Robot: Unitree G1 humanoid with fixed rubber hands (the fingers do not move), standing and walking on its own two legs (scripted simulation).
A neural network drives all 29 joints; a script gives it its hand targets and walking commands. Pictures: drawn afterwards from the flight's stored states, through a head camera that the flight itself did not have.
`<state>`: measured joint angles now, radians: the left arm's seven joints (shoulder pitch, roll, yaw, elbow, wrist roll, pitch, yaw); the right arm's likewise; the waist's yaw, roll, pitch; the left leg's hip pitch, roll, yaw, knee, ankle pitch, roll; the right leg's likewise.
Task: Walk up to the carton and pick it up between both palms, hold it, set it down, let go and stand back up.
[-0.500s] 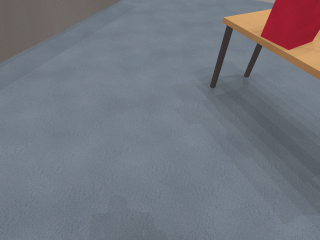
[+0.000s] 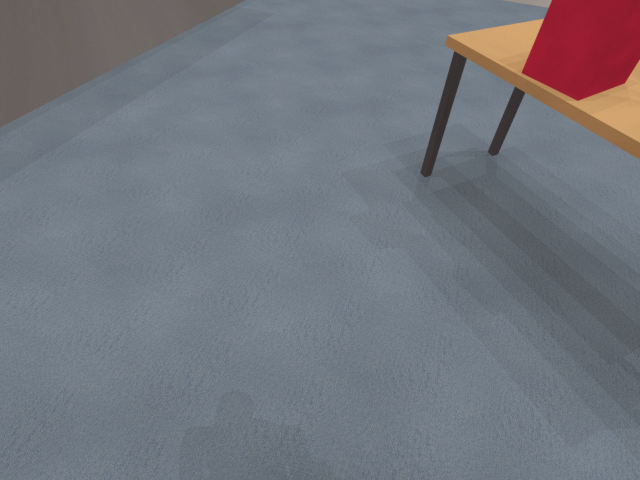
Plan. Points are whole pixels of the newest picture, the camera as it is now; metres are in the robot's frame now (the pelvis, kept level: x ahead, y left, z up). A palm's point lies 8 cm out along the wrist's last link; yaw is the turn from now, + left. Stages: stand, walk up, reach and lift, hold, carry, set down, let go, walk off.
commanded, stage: stand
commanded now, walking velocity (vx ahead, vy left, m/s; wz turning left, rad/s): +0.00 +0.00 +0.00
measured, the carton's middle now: (595, 33) +1.32 -0.90 +0.05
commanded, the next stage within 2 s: walk up in 0.28 s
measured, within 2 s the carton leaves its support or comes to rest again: neither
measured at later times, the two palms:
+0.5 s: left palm out of the picture -0.03 +0.20 -0.15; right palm out of the picture -0.02 -0.19 -0.15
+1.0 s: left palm (213, 437) +0.22 +0.15 -0.14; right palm out of the picture +0.11 -0.38 -0.15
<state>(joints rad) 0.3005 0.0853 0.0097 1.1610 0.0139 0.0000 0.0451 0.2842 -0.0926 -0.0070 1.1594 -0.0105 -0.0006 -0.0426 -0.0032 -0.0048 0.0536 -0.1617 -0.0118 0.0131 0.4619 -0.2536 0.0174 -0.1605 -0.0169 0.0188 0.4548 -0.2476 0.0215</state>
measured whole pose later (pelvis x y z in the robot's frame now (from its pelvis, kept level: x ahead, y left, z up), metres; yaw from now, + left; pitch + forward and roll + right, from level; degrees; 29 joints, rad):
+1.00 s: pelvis +0.12 -0.09 -0.04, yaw -27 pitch -3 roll -2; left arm 0.42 0.19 0.05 0.86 0.04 -0.05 0.01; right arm 0.20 -0.33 -0.08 0.78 -0.03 -0.02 0.06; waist 0.06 0.13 0.06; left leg -0.49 0.09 0.04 1.25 -0.48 0.01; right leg -0.33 -0.06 -0.04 0.79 -0.41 0.01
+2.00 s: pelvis +0.59 -0.23 -0.02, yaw -53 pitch -4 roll -1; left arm 0.38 0.22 0.04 0.72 0.05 -0.05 0.03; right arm 0.23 -0.30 -0.03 0.61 -0.04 0.02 0.09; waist 0.04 0.08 0.10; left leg -0.57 0.16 -0.01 0.91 -0.28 -0.01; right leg -0.27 -0.06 0.01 0.69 -0.37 0.00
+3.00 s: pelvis +0.96 -0.38 -0.04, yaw -67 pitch -6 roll +1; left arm 0.35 0.28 0.08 0.72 0.04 0.02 0.05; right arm 0.30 -0.24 -0.03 0.66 -0.03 0.02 0.04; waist 0.00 -0.03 0.12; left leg -0.34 0.10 0.12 0.84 -0.40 -0.02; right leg -0.44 -0.03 0.08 1.24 -0.55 -0.02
